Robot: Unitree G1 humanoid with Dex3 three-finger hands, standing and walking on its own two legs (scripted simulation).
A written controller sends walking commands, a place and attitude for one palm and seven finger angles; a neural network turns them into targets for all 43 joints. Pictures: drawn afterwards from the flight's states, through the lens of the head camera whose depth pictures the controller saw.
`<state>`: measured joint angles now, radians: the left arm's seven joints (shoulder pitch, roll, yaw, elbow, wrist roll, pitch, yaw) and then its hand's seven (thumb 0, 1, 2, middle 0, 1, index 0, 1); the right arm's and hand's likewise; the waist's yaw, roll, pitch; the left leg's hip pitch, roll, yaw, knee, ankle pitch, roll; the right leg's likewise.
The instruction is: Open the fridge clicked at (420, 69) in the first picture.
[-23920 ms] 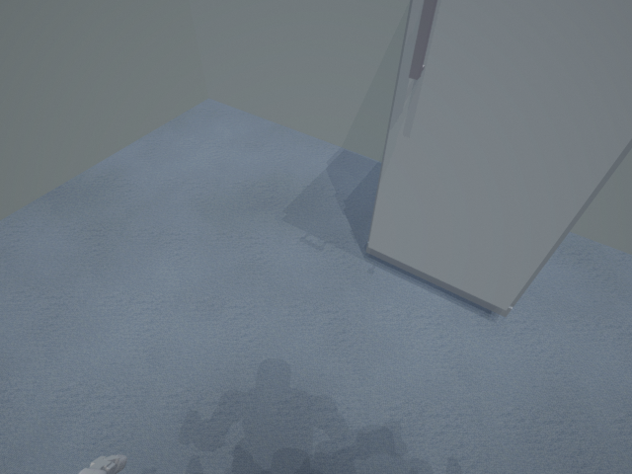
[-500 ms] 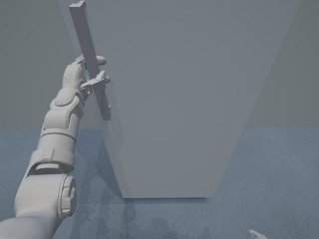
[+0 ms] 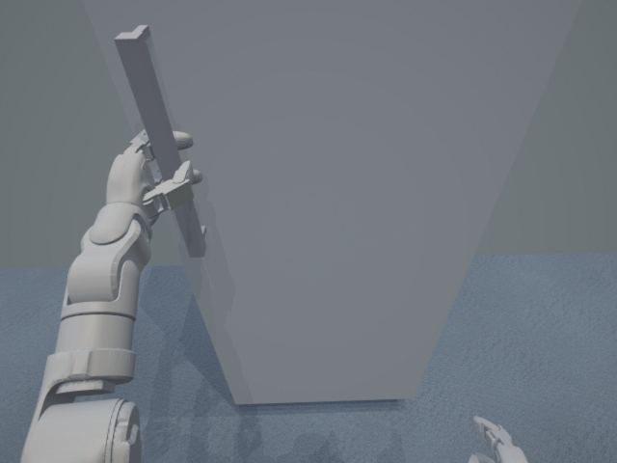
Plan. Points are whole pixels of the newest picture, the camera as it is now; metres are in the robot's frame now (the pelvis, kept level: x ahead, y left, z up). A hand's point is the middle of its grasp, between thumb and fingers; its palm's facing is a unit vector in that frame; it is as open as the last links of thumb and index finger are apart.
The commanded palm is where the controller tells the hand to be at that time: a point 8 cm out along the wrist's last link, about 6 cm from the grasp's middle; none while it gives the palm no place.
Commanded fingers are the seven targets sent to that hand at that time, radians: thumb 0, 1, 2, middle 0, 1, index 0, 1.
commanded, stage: pull the door a little, standing still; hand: left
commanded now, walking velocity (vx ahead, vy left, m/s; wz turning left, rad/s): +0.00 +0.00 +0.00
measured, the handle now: (175, 160) +0.44 +0.20 +0.20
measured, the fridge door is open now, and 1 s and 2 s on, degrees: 0 7 48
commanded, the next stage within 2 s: walk backward, drawing the door open in 0.46 s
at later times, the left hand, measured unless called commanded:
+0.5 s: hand (183, 194) +0.37 +0.17 +0.20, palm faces +0.09 -1.00 -0.02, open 6.2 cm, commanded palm +0.30 +0.22 +0.20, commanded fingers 0.00 0.90 0.90 -0.45 -1.40 -0.45 -1.40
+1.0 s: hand (182, 220) +0.34 +0.17 +0.19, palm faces +0.42 -0.81 -0.41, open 6.8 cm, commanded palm +0.29 +0.21 +0.19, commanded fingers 0.00 0.90 0.90 -0.45 -1.40 -0.45 -1.40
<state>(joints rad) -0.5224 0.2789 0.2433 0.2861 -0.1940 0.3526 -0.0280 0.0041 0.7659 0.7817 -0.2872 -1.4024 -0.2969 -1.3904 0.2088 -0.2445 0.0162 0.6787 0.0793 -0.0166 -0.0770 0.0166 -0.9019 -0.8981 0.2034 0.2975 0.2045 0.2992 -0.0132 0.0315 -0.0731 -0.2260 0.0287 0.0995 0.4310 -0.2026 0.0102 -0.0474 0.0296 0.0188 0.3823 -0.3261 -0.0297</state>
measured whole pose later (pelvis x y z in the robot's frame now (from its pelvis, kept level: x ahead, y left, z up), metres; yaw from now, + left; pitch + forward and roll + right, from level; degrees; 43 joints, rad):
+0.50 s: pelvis +0.06 -0.01 +0.01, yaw -2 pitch +2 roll +0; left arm -0.11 0.26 0.30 -0.22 -0.26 0.46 -0.07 -0.01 0.76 0.78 -0.27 -1.36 -0.23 -1.33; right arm 0.16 -0.24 0.04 0.61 0.08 0.04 -0.06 0.02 -0.90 -0.90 0.20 0.30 0.20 0.30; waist 0.01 0.05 -0.14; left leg -0.15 0.04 0.09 0.41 -0.25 0.00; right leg -0.02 0.04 -0.01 0.42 -0.29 -0.01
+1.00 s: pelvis +0.10 -0.06 +0.00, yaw +0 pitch +1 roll +4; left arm 0.33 0.32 0.32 -0.49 -0.11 0.03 0.16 -0.15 0.59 0.78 -0.45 -1.40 -0.21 -1.40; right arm 0.14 -0.24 0.01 0.55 0.00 0.00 -0.08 0.01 -0.90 -0.90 0.20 0.30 0.20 0.30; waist 0.02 0.07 0.06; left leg -0.38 -0.04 -0.01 0.95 -0.50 0.01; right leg -0.30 0.03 -0.12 0.47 -0.18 -0.15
